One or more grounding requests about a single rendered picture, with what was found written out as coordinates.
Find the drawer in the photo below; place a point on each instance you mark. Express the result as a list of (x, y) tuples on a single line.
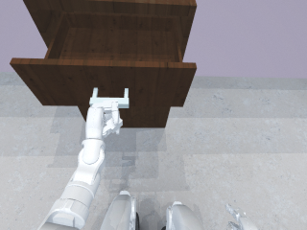
[(110, 52)]

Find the left robot hand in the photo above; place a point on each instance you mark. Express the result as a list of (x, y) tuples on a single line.
[(100, 114)]

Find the right robot hand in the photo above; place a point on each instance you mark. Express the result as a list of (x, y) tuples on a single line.
[(245, 223)]

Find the cabinet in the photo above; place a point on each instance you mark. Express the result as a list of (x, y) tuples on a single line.
[(46, 15)]

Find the left robot thigh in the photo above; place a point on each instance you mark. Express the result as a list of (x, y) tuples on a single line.
[(121, 211)]

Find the robot left shin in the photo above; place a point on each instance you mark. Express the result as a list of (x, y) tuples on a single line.
[(132, 223)]

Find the handle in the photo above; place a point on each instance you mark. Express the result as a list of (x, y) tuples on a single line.
[(122, 102)]

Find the left robot forearm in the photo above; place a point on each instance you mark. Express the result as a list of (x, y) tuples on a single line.
[(72, 208)]

